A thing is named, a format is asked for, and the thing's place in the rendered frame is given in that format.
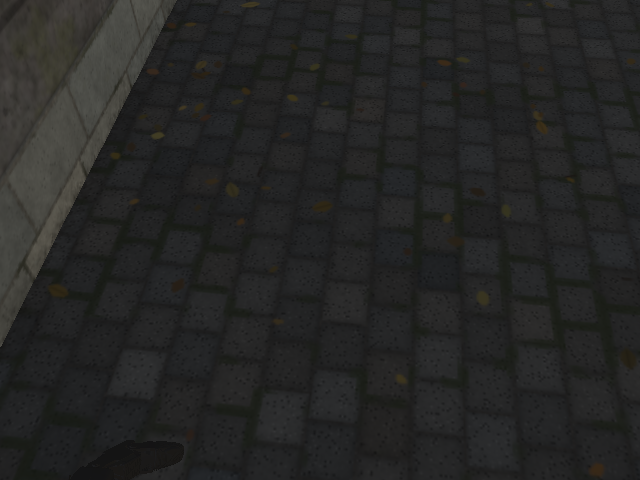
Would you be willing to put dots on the left robot hand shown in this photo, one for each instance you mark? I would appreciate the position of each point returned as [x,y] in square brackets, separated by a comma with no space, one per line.
[129,459]

